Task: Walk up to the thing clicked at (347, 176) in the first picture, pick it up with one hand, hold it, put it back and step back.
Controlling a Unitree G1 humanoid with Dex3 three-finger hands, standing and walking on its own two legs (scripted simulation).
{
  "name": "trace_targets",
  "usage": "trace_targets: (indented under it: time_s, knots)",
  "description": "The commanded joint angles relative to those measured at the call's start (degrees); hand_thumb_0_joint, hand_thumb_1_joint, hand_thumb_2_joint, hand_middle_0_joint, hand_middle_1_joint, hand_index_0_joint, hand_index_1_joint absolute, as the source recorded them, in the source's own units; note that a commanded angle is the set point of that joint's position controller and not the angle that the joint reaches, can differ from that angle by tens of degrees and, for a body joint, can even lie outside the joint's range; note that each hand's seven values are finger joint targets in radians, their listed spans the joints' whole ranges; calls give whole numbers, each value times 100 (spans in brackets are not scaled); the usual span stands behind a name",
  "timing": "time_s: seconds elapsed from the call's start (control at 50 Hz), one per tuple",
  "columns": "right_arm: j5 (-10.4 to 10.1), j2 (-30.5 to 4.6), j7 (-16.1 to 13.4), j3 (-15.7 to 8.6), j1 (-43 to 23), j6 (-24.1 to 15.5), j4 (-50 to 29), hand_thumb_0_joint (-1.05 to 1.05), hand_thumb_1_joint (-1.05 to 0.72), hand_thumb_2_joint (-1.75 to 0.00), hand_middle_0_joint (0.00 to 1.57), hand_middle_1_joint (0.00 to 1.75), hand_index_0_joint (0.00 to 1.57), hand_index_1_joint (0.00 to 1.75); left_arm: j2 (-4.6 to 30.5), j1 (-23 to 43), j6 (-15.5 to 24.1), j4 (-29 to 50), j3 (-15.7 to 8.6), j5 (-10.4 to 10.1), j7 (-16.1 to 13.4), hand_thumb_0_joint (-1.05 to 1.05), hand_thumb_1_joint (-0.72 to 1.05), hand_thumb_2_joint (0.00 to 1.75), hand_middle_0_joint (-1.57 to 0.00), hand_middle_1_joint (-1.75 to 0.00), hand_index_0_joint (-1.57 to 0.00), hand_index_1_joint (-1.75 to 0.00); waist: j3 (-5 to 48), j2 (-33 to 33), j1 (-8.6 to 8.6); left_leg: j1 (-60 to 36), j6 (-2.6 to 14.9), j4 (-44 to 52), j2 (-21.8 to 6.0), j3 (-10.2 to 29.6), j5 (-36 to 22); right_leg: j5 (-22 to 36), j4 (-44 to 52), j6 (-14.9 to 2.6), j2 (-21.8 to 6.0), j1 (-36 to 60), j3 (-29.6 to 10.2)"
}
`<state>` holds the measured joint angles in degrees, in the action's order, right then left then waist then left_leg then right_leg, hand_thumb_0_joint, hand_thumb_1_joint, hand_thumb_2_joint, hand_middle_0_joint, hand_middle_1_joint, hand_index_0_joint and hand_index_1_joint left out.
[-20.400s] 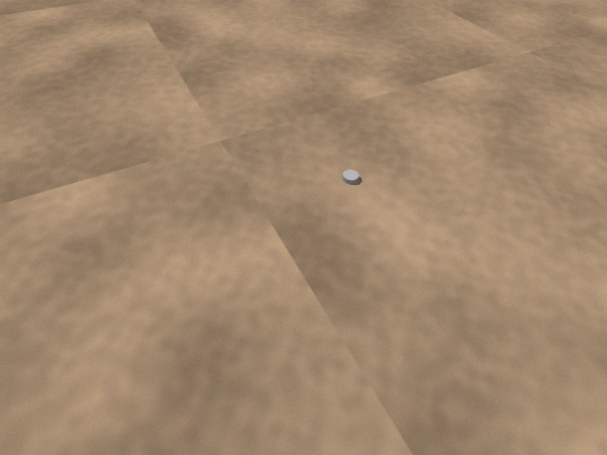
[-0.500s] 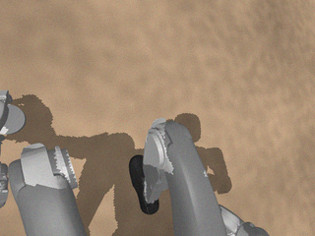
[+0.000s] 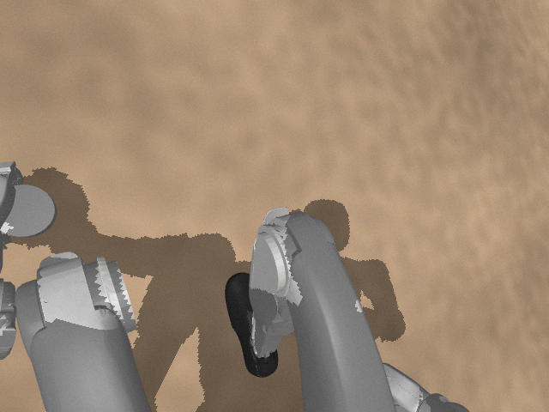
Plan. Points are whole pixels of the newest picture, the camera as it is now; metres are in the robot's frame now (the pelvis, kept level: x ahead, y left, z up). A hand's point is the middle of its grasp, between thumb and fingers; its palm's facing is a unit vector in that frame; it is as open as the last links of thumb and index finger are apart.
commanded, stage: settle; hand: left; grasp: from above
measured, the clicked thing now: (25, 211) +0.40 +0.25 -0.30
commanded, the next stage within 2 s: go down in 0.52 s
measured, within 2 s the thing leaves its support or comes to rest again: leaves its support in 0.08 s, rests again in 0.92 s
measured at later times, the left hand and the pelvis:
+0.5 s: hand out of the picture +0.39 +0.29 -0.18, palm faces -0.39 -0.11 -0.91, open 9.8 cm; pelvis +0.01 -0.01 +0.01, yaw +3 degrees
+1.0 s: hand out of the picture +0.38 +0.33 -0.05, palm faces -0.32 -0.04 -0.95, open 12.0 cm; pelvis +0.00 -0.01 +0.06, yaw +8 degrees
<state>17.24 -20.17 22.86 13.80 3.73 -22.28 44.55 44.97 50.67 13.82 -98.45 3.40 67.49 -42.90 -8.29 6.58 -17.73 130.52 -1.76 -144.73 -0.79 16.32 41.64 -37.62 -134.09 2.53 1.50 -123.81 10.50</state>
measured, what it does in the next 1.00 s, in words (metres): rises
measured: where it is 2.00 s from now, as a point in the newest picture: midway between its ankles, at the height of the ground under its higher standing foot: (192, 371)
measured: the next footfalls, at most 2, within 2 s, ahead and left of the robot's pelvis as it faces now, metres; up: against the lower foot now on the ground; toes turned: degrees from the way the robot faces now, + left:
none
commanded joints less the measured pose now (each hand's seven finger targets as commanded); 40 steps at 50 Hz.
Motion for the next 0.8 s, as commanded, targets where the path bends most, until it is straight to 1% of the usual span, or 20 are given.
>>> trace_targets:
  time_s: [0.0,0.02,0.1,0.18,0.22,0.24,0.26,0.28,0.3,0.34,0.38,0.42,0.5,0.56,0.64,0.68,0.72,0.74,0.76,0.78]
  knots:
    - [-78,-1815,5,-624,811,-23,63,0,-91,-90,20,30,20,30,345,944,-10,602,-280,224,-638,0,35,61,-68,-84,-73,-78,3273,-2593,-471,-2777,19,1686,-98,-806,-1065,1297,1143,-392,396,1684,599]
    - [-104,-1834,2,-708,838,-1,116,0,-91,-90,20,30,20,30,422,1021,-55,716,-397,243,-751,0,34,61,-65,-85,-72,-79,3325,-2661,-439,-2793,12,1749,-116,-801,-1017,1221,1186,-397,416,1670,576]
    - [-182,-1728,90,-814,737,-34,119,0,-91,-90,20,30,20,30,307,1410,-395,1038,-413,96,-912,0,32,60,-64,-83,-70,-77,3323,-2576,-511,-2634,-6,1769,-138,-808,-727,911,1294,-362,360,1564,469]
    - [-225,-1647,109,-1061,1109,-1,253,0,-91,-90,20,30,20,30,56,1721,-683,1136,-362,-210,-634,0,31,62,-64,-84,-69,-78,3745,-2568,-512,-2526,71,1648,-128,-816,-752,941,1309,-381,288,1427,279]
    - [-304,-1702,136,-1188,1313,-16,298,0,-92,-90,20,30,20,30,17,1540,-787,1102,-490,-320,-382,0,30,62,-63,-85,-69,-79,3959,-2708,-388,-2673,107,1629,-96,-859,-988,1239,1255,-362,229,1395,302]
    - [-363,-1636,119,-1200,1373,10,278,0,-92,-90,20,30,20,30,-34,1299,-830,1357,-525,-371,-256,0,29,61,-63,-84,-68,-79,4319,-2835,-180,-2912,80,1757,-88,-855,-1270,1492,1225,-373,207,1501,335]
    - [-440,-1560,124,-1225,1314,48,302,0,-92,-90,20,30,20,30,-174,1082,-893,1422,-465,-451,-112,0,28,60,-63,-84,-68,-78,4562,-3047,-43,-3106,42,1857,-86,-879,-1406,1597,1149,-402,202,1486,350]
    - [-486,-1511,123,-1232,1242,89,320,0,-92,-90,20,30,20,30,-346,1083,-936,1426,-341,-536,37,0,28,58,-62,-85,-67,-79,4546,-3000,-54,-3078,48,1883,-98,-862,-1335,1575,1104,-410,198,1376,359]
    - [-554,-1663,88,-1372,1312,156,294,0,-92,-90,20,30,20,30,48,926,-949,1828,-600,-504,144,0,26,58,-61,-85,-67,-79,4832,-3258,182,-3230,33,2039,-83,-908,-1467,1620,1104,-451,227,1443,328]
    - [-704,-1519,55,-1446,1175,301,241,0,-92,-90,20,30,20,30,-300,661,-1010,2016,-429,-557,436,0,27,56,-61,-84,-67,-78,4991,-3269,355,-3203,30,2113,-74,-968,-1506,1623,990,-497,221,1347,269]
    - [-813,-1475,-12,-1515,1167,461,150,0,-92,-91,20,30,20,30,-240,206,-1064,2034,-446,-491,703,0,31,56,-66,-82,-71,-77,4676,-2833,468,-2641,148,2142,-28,-1129,-1180,1358,1198,-493,263,1431,122]
    - [-926,-1364,-108,-1542,1285,686,142,0,-92,-90,20,30,20,30,-49,310,-1104,2535,-638,-471,865,0,35,56,-70,-79,-75,-73,4975,-2555,605,-2374,242,2073,18,-1285,-1324,1500,1316,-460,254,1706,-26]
    - [-980,-1268,-335,-1664,1234,976,-86,0,-92,-91,20,30,20,30,-596,426,-1026,2180,-357,-470,1144,0,35,50,-72,-73,-77,-69,4155,-1270,313,-1501,391,1971,45,-1338,-824,897,1657,-389,287,1801,-288]
    - [-933,-1248,-544,-1713,1419,1068,-101,0,-92,-90,20,30,20,30,-396,845,-785,2223,-432,-416,1339,0,28,47,-66,-72,-71,-67,4095,-751,240,-1257,425,1902,101,-1336,-568,365,1878,-357,228,1968,-425]
    - [-889,-1181,-834,-1724,1324,1137,-161,0,-92,-90,20,30,20,30,-182,1428,-427,2628,-482,-273,1357,0,17,53,-57,-80,-61,-76,4325,-917,330,-1508,361,1964,128,-1362,-185,-303,1949,-432,190,1889,-514]
    - [-892,-1187,-983,-1797,1308,1197,-198,0,-91,-90,20,30,20,30,325,1523,-292,3325,-847,-100,1232,0,1,62,-41,-91,-45,-85,4971,-1484,619,-2061,291,2062,149,-1428,-357,-208,1889,-499,135,1938,-504]
    - [-966,-1129,-1113,-1943,1190,1301,-370,0,-91,-90,20,30,20,30,427,864,-333,4115,-1027,-44,1132,0,-15,70,-29,-91,-32,-87,5826,-2187,983,-2918,209,2261,134,-1519,-729,196,1723,-587,76,1968,-531]
    - [-1027,-1097,-1165,-2046,1135,1364,-430,0,-91,-90,20,30,20,30,355,788,-382,4536,-1007,-39,1119,0,-21,73,-27,-91,-30,-88,6133,-2473,1016,-3279,180,2392,116,-1538,-893,429,1671,-606,69,1929,-545]
    - [-1081,-1107,-1216,-2100,1118,1449,-438,0,-91,-90,20,30,20,30,429,640,-460,4828,-1132,8,1097,0,-21,73,-29,-87,-31,-85,6396,-2748,1184,-3614,145,2585,125,-1569,-1105,724,1636,-626,38,1934,-512]
    - [-1131,-1134,-1274,-2145,1102,1542,-473,0,-91,-90,20,30,20,30,415,432,-567,4781,-1190,61,1109,0,-21,73,-31,-84,-32,-82,6287,-2718,1176,-3603,140,2668,122,-1589,-1209,902,1682,-623,30,1867,-449]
